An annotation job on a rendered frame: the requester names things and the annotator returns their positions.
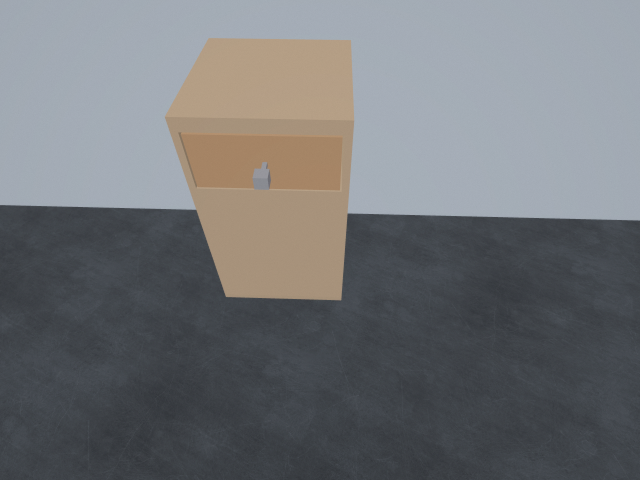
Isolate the drawer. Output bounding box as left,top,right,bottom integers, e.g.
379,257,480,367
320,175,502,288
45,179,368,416
181,132,343,190

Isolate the cabinet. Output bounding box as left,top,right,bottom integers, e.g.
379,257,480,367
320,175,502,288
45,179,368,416
165,38,354,300

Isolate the handle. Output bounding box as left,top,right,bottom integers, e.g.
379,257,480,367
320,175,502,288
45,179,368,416
253,162,271,190

